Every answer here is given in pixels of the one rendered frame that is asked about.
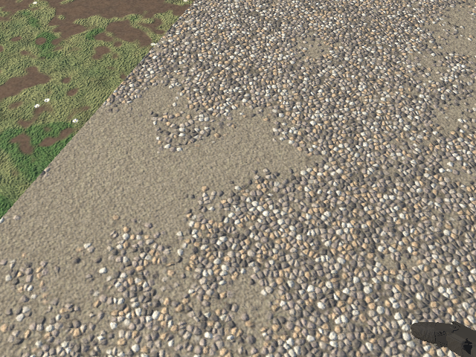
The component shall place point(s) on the right robot hand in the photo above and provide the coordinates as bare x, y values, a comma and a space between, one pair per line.
456, 337

